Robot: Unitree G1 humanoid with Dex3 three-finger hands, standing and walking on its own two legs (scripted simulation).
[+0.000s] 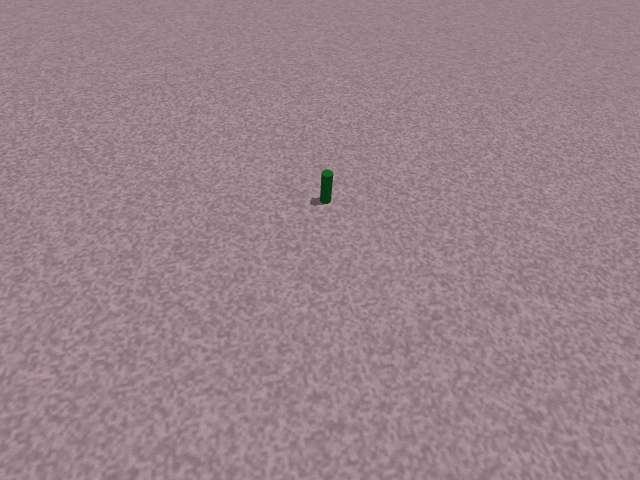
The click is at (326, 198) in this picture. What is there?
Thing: slim round
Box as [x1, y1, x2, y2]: [320, 169, 332, 203]
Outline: 327,169 322,171 320,201 323,203 328,203 330,201 332,171
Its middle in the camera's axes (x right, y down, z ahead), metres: +0.03 -0.23 +1.77
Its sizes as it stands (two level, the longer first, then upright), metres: 0.051 0.051 0.163
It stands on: the floor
